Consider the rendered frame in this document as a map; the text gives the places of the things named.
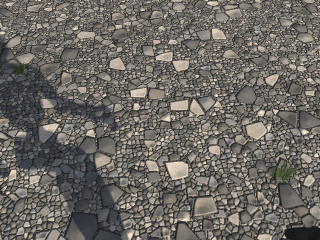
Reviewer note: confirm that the robot right hand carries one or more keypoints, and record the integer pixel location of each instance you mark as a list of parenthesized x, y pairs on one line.
[(303, 233)]

